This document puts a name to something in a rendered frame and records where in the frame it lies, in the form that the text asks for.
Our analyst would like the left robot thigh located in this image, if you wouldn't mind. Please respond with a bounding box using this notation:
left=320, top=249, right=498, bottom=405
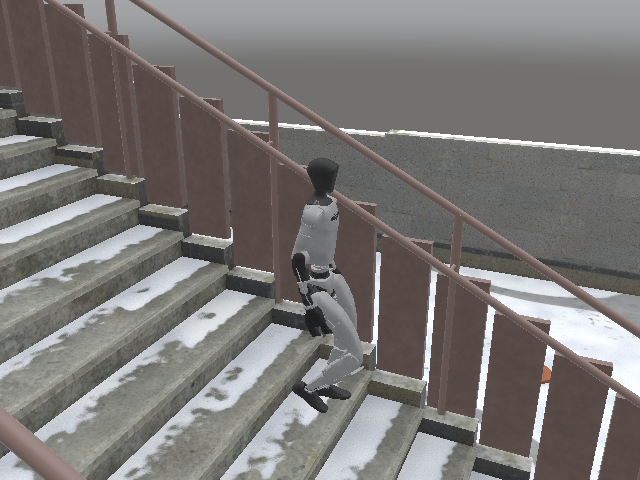
left=331, top=273, right=357, bottom=350

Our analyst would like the right robot foot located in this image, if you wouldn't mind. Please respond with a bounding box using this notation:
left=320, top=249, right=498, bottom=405
left=292, top=381, right=328, bottom=413

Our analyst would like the left robot hand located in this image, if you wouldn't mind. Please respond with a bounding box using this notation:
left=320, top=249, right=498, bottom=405
left=330, top=268, right=342, bottom=297

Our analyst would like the robot right upper arm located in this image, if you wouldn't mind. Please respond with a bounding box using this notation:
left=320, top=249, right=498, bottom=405
left=291, top=206, right=323, bottom=265

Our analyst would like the right robot hand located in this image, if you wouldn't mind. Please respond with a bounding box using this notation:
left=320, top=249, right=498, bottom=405
left=304, top=307, right=333, bottom=337

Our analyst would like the robot right forearm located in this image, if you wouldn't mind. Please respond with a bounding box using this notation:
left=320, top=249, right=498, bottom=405
left=292, top=253, right=318, bottom=310

